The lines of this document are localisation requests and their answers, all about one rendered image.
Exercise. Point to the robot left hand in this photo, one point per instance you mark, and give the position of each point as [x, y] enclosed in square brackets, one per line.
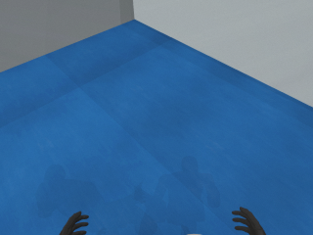
[71, 224]

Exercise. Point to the robot right hand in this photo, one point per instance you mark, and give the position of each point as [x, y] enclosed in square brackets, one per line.
[254, 228]

